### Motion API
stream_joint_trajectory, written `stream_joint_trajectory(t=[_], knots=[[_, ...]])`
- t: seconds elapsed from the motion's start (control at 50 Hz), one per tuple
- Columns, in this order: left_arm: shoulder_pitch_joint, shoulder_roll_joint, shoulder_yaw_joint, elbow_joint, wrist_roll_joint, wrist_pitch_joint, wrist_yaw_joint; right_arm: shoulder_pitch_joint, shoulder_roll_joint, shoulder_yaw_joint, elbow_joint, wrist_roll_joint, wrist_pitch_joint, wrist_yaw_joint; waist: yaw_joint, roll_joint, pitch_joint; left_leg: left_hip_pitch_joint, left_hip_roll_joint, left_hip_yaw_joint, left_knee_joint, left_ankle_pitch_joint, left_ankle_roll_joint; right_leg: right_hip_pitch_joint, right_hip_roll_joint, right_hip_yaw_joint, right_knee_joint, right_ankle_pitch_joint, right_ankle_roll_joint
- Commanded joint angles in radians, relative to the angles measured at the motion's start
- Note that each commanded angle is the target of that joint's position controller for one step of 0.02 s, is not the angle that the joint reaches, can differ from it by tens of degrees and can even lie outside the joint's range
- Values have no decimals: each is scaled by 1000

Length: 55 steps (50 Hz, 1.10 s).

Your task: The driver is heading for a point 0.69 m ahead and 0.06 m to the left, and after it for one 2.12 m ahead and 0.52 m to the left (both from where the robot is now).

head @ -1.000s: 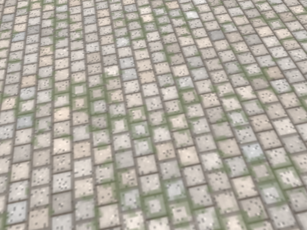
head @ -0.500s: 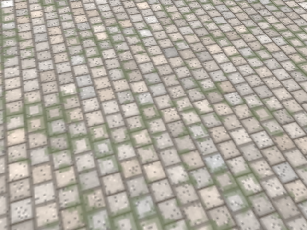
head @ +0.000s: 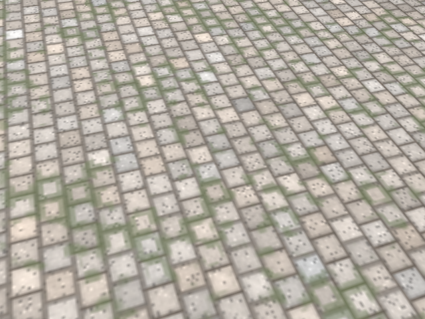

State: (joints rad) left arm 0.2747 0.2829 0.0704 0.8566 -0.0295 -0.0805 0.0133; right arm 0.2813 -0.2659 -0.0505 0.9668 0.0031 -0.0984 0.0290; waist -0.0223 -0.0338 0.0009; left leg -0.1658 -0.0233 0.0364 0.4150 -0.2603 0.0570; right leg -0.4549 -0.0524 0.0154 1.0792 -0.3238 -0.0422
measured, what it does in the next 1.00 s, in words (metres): walks ahead: right foot, then left foot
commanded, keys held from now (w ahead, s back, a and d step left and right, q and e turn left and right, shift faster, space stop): w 0.52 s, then w+q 0.32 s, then q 0.16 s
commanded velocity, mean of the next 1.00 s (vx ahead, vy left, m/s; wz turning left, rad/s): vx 0.46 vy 0.00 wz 0.16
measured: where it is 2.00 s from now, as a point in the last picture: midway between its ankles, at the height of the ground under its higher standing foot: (198, 266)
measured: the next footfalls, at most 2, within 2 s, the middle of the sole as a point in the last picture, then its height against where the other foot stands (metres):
right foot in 0.34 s outside the picture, level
left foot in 0.88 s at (174, 278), level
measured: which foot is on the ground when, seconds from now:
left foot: down 0.00-0.36, up 0.38-0.86, down 0.88-1.00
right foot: up 0.00-0.32, down 0.34-0.90, up 0.92-1.00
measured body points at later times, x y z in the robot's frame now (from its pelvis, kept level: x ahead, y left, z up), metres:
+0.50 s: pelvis +0.27 -0.06 -0.01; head +0.30 -0.07 +0.44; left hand +0.38 +0.20 -0.12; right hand +0.33 -0.34 -0.14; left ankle +0.21 +0.09 -0.65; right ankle +0.32 -0.15 -0.74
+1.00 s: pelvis +0.54 +0.01 -0.02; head +0.59 +0.03 +0.43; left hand +0.57 +0.31 -0.15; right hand +0.76 -0.22 -0.11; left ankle +0.61 +0.10 -0.74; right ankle +0.43 -0.15 -0.63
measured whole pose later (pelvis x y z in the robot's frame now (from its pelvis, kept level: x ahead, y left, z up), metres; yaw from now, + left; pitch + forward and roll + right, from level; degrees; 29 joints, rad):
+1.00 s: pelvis +0.54 +0.01 -0.02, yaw +13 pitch +2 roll -1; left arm 0.21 0.30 0.04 0.84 0.00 -0.08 0.01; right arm 0.13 -0.30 -0.06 0.71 0.01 -0.06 0.04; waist 0.01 0.00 0.08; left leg -0.45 -0.07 0.02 0.55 -0.14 0.09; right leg -0.36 -0.01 0.01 1.24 -0.49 0.02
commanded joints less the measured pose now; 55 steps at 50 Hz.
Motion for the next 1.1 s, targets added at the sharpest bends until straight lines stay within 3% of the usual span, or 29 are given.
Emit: stream_joint_trajectory(t=[0.02,0.12,0.22,0.28,0.3,0.32,0.34,0.36,0.38,0.4,0.42,0.44,0.46,0.5,0.58,0.68,0.78,0.8,0.84,0.86,0.88,0.9,0.92,0.94,0.96,0.98,1.0,1.04,1.1], knots=[[-71,73,19,-84,16,-18,-9,0,-133,-17,-51,-4,-10,-9,-9,128,75,137,250,-299,-298,42,142,-284,-84,33,-55,135,10],[-237,15,-7,-144,16,-14,-22,59,-164,-21,-36,3,1,-33,-43,104,90,93,208,-138,-315,254,135,-215,-45,-22,-385,338,58],[-367,29,-16,-195,4,-20,-51,137,-168,-24,-11,17,13,-36,-67,102,127,161,259,-118,-299,272,129,-173,-13,-26,-542,393,29],[-340,75,-3,-200,5,-24,-62,127,-190,-35,-14,18,26,-39,-17,118,84,259,291,-108,-199,510,104,-100,15,-33,-577,305,-18],[-275,101,10,-186,6,-23,-59,118,-203,-39,-18,15,31,-39,24,137,30,275,284,-95,-109,697,93,0,46,-56,-574,271,-39],[-127,137,32,-143,6,-20,-52,106,-195,-36,-23,11,40,-40,104,134,-64,245,245,-60,69,831,70,193,77,-84,-587,271,-70],[53,182,50,-98,11,-15,-40,109,-170,-23,-40,0,43,-42,178,107,-192,69,204,-40,320,689,40,495,-9,4,-543,266,-116],[160,287,73,-71,34,-11,-38,241,-33,17,-63,-3,25,-31,125,-149,-368,-345,31,-15,743,159,-30,899,-288,488,-586,55,-280],[167,204,48,-65,27,-10,-42,214,-71,11,-47,17,-2,-25,142,-189,-425,-472,-19,-163,889,-301,-21,900,-349,762,-776,-82,-302],[78,156,28,-70,19,-13,-44,103,-163,-16,-88,46,-17,-20,130,-138,-228,-570,44,-163,944,-255,-3,756,-309,616,-804,-110,-240],[-6,128,18,-85,19,-14,-43,34,-165,-15,-108,50,-24,-23,100,-66,-120,-560,98,-129,905,-159,5,591,-270,473,-829,-33,-211],[-64,102,10,-88,26,-17,-47,9,-151,-18,-110,34,-22,-28,65,-13,-49,-522,136,-113,838,-86,-1,449,-228,368,-861,67,-196],[-99,80,4,-91,36,-25,-49,30,-140,-23,-104,22,-10,-32,26,-36,-27,-455,170,-122,785,-36,-4,357,-189,292,-890,134,-181],[-112,79,5,-78,35,-36,-52,67,-96,-17,-94,16,16,-34,-7,-47,-20,-387,186,-114,737,-4,-21,267,-163,222,-941,193,-193],[-64,115,15,-37,41,-45,-33,-33,-90,-17,-134,10,35,-36,4,-22,38,-499,200,-116,571,159,-61,262,-162,103,-995,272,-200],[-12,143,17,-7,37,-39,-14,-182,-64,-5,-185,15,21,-14,66,-3,69,-475,146,-77,291,390,-53,316,-144,-47,-1010,309,-149],[50,155,25,29,23,-7,-7,-292,-63,2,-262,18,19,18,101,7,97,-557,121,-54,180,302,-13,532,-212,-98,-936,391,-126],[49,162,28,29,20,2,-4,-297,-69,0,-276,17,19,26,95,1,94,-557,111,-39,172,249,-1,568,-224,-107,-902,456,-117],[22,190,36,16,19,19,4,-251,-99,-14,-290,17,23,35,53,-31,42,-457,58,21,172,139,33,599,-227,-138,-772,773,-91],[0,199,38,5,23,32,12,-152,-134,-34,-276,13,25,35,-4,-43,-17,-330,12,53,163,113,52,587,-207,-163,-613,964,-69],[-8,188,32,-9,24,43,21,5,-189,-67,-240,10,25,27,-82,-17,-104,-111,-33,57,105,202,82,506,-154,-198,-380,994,-27],[25,146,12,-45,49,34,27,125,-291,-96,-228,3,32,6,-104,136,-230,205,146,-206,132,479,154,246,-90,-206,-44,632,31],[120,31,-27,-75,58,3,7,63,-335,-96,-268,-3,31,4,0,354,-379,526,402,-748,30,593,381,-154,150,-86,335,-282,102],[52,144,-4,-65,33,-28,-9,83,-258,-75,-285,-1,35,8,-72,181,-450,538,381,-711,4,654,351,-203,87,108,393,-298,75],[-34,154,-2,-101,3,-37,-13,38,-212,-63,-295,-3,34,5,-69,132,-331,437,344,-542,16,717,311,-241,45,94,363,-242,57],[-63,139,-4,-104,12,-35,-4,-11,-193,-60,-297,7,34,4,-33,17,-198,274,292,-430,0,739,269,-246,4,70,272,-178,60],[-77,151,4,-106,30,-23,8,-51,-166,-54,-307,12,38,-3,-8,10,-145,158,262,-378,-27,714,249,-213,-25,65,195,-138,65],[-48,143,9,-117,36,10,15,-90,-171,-54,-328,-9,46,-9,43,53,-111,-2,225,-347,-74,742,249,-114,-26,65,131,-102,81],[-34,109,1,-127,43,32,26,-93,-203,-67,-335,-3,52,-23,61,79,-126,-61,193,-293,-75,804,242,-100,-1,50,-9,-29,118]])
